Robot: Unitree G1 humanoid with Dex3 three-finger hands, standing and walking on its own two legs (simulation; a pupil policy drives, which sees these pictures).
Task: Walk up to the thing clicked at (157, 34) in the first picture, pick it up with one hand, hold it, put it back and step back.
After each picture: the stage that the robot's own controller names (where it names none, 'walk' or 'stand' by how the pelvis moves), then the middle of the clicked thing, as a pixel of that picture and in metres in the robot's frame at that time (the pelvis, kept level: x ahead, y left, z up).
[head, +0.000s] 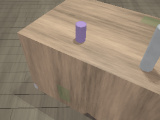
stand; (154, 49) +0.61 -0.34 -0.01
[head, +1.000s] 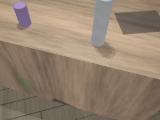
sink last; (100, 22) +0.67 -0.04 +0.02
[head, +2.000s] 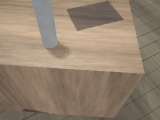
rise first; (46, 22) +0.62 +0.18 +0.04
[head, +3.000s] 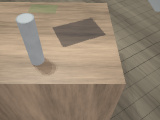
stand; (32, 42) +0.59 +0.25 +0.00
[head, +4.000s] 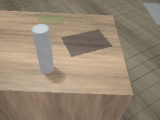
stand; (44, 51) +0.58 +0.19 -0.02
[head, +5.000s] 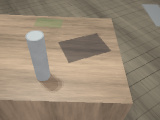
stand; (39, 58) +0.54 +0.20 -0.01
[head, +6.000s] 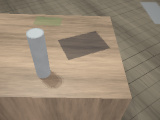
stand; (39, 55) +0.56 +0.20 -0.02
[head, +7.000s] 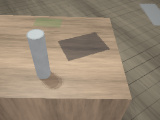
stand; (40, 56) +0.56 +0.20 -0.02
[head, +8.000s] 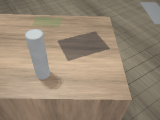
stand; (39, 56) +0.55 +0.21 -0.02
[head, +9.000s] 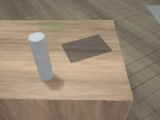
rise first; (42, 58) +0.56 +0.23 -0.01
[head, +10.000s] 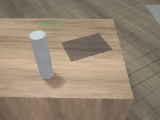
go down; (42, 56) +0.56 +0.22 -0.01
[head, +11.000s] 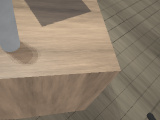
go down; (3, 20) +0.55 +0.22 +0.06
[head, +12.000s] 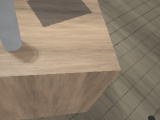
approach; (5, 19) +0.57 +0.22 +0.06
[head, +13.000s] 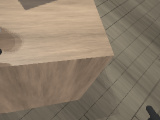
close in; out of the picture +0.57 +0.24 +0.10
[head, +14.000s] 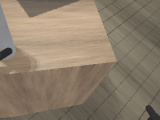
lift; out of the picture +0.50 +0.20 +0.09
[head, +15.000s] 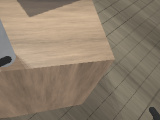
lift; out of the picture +0.47 +0.20 +0.09
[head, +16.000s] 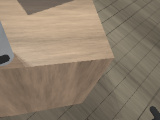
lift; out of the picture +0.48 +0.21 +0.10
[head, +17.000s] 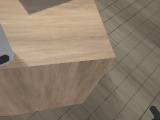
lift; out of the picture +0.47 +0.21 +0.10
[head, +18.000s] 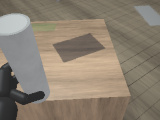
lift; (28, 66) +0.30 +0.14 +0.22
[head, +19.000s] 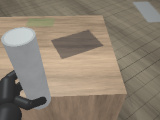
hold; (31, 74) +0.32 +0.15 +0.16
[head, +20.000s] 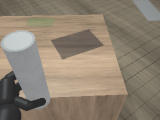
hold; (31, 76) +0.32 +0.15 +0.15
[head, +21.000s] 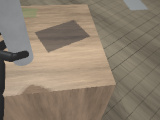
crouch; (13, 28) +0.46 +0.18 +0.20
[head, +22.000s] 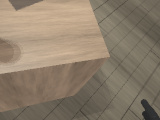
lower; out of the picture +0.52 +0.22 +0.08
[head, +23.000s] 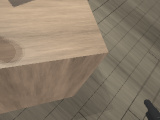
lower; out of the picture +0.53 +0.22 +0.10
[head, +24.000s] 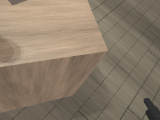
lower; out of the picture +0.53 +0.22 +0.10
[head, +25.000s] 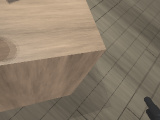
lower; out of the picture +0.53 +0.23 +0.11
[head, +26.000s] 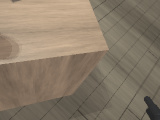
loosen; out of the picture +0.54 +0.22 +0.11
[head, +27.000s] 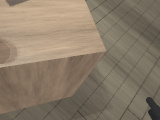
withdraw; out of the picture +0.53 +0.22 +0.10
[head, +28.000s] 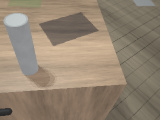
sink last; (24, 48) +0.50 +0.20 +0.05
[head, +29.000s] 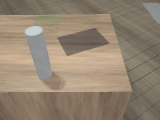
stand; (40, 55) +0.54 +0.21 +0.04
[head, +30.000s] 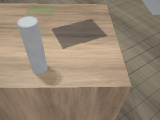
stand; (34, 48) +0.53 +0.21 +0.05
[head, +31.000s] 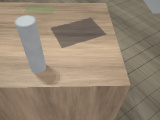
stand; (32, 47) +0.53 +0.21 +0.05
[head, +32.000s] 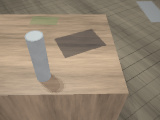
stand; (39, 58) +0.53 +0.20 +0.00
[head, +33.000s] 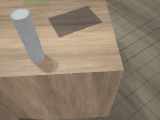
walk; (30, 38) +0.58 +0.24 +0.02
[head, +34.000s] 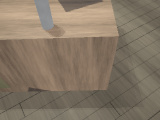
walk; (43, 7) +0.82 +0.24 +0.01
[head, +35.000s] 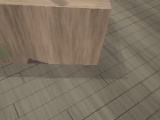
walk; out of the picture +1.13 +0.21 +0.00
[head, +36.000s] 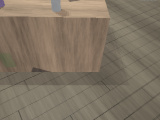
stand; out of the picture +1.16 +0.23 -0.01
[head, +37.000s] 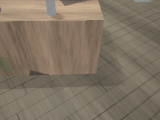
stand; out of the picture +1.18 +0.25 -0.02
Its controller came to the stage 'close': yes
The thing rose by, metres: 0.21
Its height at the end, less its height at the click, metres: +0.00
